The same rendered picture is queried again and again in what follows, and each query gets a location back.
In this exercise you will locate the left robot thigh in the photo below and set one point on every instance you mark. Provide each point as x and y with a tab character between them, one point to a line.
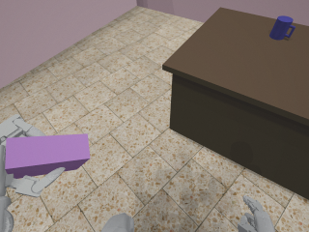
119	223

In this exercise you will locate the table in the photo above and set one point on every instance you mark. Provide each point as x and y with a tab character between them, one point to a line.
245	96

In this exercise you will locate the robot left forearm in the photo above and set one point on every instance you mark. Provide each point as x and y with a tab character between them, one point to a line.
6	218

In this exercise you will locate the sponge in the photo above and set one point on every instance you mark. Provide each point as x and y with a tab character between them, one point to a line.
39	155

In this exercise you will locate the right robot hand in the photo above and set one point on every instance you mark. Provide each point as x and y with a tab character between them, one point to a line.
259	222

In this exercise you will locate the left robot hand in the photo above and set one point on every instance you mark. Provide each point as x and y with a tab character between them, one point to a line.
13	127

